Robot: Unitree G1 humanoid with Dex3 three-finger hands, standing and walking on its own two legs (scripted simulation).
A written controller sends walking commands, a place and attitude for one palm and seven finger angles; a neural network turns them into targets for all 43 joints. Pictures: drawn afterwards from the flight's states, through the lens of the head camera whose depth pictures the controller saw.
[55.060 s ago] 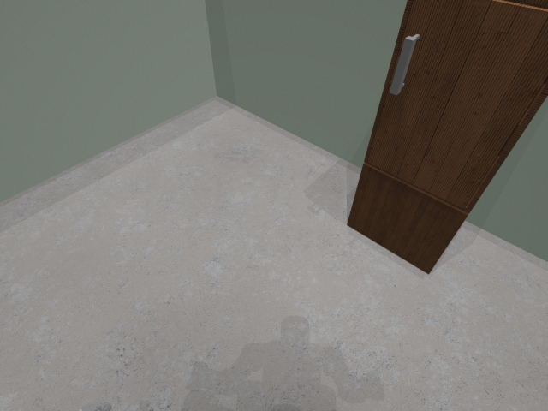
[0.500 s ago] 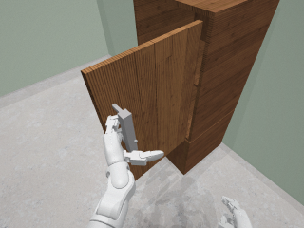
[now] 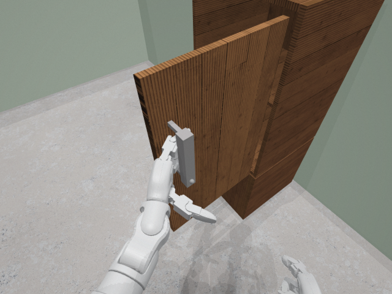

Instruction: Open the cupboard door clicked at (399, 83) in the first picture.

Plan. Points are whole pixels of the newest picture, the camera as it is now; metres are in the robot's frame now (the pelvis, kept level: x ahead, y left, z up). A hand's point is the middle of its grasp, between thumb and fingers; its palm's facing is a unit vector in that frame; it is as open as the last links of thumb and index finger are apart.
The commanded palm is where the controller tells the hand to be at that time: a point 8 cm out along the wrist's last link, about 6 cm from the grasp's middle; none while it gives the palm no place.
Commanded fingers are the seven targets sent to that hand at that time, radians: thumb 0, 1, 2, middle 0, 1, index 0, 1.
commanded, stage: slide the hand sideways off the handle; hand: left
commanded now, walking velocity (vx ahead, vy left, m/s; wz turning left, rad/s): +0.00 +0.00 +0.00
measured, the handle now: (180, 154) +0.38 +0.07 +0.09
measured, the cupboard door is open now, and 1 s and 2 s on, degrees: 92 94 94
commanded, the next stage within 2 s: draw the hand back to the body in 1.04 s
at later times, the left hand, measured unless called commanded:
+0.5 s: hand (182, 196) +0.28 +0.05 +0.08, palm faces -0.10 -0.99 -0.02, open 16.2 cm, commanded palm +0.25 +0.11 +0.09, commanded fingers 0.00 -0.50 0.30 -0.15 -0.30 -0.15 -0.30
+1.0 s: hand (148, 219) +0.23 +0.11 +0.08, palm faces -0.02 -1.00 -0.04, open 16.2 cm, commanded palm +0.21 +0.17 +0.09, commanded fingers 0.00 -0.50 0.30 -0.15 -0.30 -0.15 -0.30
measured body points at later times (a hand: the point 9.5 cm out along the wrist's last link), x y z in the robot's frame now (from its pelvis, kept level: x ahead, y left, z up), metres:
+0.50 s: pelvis +0.02 -0.01 +0.01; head +0.04 -0.03 +0.46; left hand +0.28 +0.11 +0.09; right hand +0.20 -0.23 -0.08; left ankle +0.02 +0.11 -0.71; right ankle +0.04 -0.12 -0.71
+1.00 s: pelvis +0.04 -0.03 +0.00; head +0.06 -0.05 +0.44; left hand +0.23 +0.16 +0.09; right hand +0.22 -0.25 -0.08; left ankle +0.02 +0.11 -0.71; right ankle +0.04 -0.12 -0.71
